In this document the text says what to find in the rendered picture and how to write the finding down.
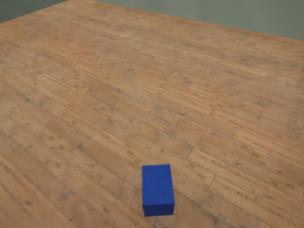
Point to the carton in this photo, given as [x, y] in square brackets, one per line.
[157, 190]

